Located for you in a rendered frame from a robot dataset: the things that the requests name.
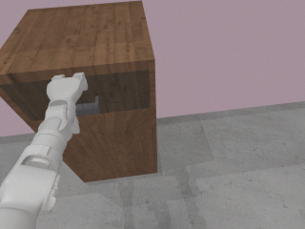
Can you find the handle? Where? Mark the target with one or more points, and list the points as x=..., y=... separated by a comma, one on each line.
x=88, y=108

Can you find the cabinet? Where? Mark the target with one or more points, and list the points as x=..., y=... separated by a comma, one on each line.
x=91, y=39

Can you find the left robot forearm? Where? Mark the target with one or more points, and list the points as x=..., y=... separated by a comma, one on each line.
x=50, y=142

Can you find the left robot hand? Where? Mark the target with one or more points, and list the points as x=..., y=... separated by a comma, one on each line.
x=70, y=88

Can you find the drawer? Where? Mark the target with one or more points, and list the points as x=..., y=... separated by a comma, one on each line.
x=118, y=92

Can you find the robot left upper arm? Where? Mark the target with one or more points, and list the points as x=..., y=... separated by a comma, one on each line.
x=30, y=193

